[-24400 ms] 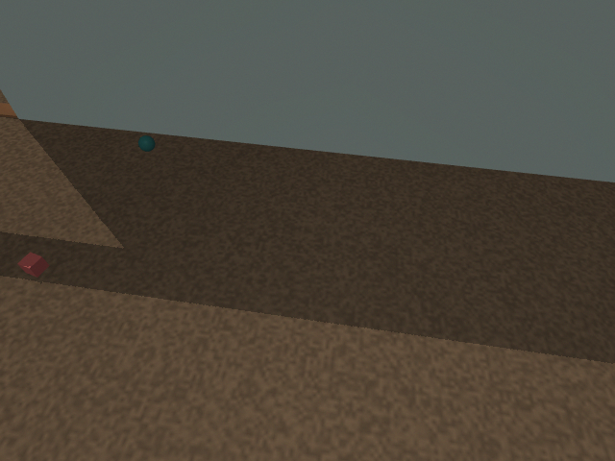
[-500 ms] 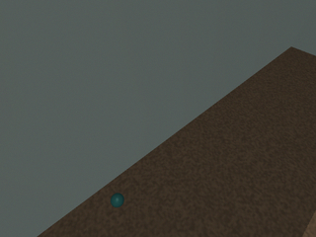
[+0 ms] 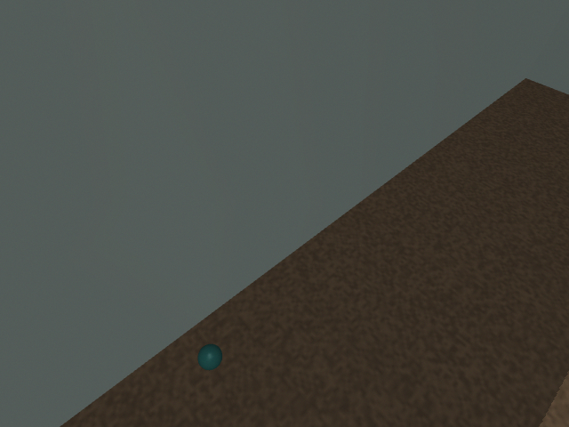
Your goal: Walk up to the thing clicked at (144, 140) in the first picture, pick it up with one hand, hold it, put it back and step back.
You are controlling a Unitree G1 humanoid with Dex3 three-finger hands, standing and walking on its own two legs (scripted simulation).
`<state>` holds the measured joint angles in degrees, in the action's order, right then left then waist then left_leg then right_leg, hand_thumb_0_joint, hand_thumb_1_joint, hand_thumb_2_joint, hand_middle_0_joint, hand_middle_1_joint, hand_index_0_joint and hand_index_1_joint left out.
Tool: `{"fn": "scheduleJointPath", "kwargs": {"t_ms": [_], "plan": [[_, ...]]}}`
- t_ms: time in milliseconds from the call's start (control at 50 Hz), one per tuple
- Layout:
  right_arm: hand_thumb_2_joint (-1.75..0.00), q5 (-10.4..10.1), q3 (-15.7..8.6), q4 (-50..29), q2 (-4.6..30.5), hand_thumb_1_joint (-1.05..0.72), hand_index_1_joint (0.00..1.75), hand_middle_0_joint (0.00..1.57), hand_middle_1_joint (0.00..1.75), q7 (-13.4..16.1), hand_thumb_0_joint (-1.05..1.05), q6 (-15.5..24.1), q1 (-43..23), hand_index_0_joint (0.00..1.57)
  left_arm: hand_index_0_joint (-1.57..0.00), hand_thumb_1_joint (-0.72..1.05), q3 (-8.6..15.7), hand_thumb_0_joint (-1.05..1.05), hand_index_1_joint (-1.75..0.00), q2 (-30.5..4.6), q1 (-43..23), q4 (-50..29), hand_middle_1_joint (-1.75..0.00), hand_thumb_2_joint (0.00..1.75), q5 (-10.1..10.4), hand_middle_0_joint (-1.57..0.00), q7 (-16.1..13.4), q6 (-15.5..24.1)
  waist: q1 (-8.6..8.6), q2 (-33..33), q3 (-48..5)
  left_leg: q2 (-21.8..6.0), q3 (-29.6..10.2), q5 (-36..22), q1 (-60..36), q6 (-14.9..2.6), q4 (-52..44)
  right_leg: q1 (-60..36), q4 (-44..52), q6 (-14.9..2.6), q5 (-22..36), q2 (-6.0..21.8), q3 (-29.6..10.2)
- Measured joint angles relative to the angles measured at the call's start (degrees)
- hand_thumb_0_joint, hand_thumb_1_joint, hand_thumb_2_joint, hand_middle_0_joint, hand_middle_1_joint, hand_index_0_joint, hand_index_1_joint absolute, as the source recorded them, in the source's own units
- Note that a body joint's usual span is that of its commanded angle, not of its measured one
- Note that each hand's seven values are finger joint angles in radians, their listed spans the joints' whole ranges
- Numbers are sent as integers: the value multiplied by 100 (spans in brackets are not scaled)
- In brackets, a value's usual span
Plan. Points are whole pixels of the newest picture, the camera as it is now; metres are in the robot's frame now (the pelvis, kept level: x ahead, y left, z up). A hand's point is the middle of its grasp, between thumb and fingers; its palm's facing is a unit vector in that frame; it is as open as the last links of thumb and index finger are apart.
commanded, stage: stand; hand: left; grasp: from above
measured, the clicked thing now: (210, 356) +0.48 +0.22 -0.74
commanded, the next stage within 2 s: rise first in 1.44 s
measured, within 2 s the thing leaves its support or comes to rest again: neither
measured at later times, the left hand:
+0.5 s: hand out of the picture +0.08 +0.25 -0.16, palm faces -0.02 -0.94 -0.34, open 7.4 cm
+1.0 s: hand out of the picture +0.08 +0.25 -0.16, palm faces -0.02 -0.94 -0.33, open 7.4 cm
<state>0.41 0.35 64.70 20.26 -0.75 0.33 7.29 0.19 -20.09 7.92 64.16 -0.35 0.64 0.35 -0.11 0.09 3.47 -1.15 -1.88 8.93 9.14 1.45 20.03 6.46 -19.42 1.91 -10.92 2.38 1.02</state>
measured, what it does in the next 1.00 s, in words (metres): stands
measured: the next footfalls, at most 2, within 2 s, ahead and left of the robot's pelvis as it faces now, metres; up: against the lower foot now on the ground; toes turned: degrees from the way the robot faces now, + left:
none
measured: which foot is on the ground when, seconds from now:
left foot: down 0.00-1.00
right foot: down 0.00-1.00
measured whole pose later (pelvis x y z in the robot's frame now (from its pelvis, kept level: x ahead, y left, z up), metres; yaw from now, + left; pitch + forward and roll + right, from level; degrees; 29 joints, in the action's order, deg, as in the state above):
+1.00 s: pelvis +0.01 +0.00 +0.00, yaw +0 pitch -2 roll +0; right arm 0.4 0.5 64.5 20.1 -0.5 0.2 7.1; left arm 0.5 -20.1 7.3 64.3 -0.4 0.5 0.1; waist 0.0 -0.2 3.5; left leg -1.1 -1.7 10.0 8.2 1.4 19.8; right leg 5.4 -18.8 2.0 -11.7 2.5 0.9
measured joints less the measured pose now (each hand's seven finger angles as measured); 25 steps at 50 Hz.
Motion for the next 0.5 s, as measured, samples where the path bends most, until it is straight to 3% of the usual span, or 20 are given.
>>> {"fn": "scheduleJointPath", "kwargs": {"t_ms": [500], "plan": [[-90,-7,7,-18,-4,-90,30,20,30,32,0,8,-88,20,-20,90,10,1,-30,-8,-113,4,-30,90,2,-21,-26,-6,15,11,8,-9,5,83,-107,10,-27,-113,44,-5,-74,-6,2]]}}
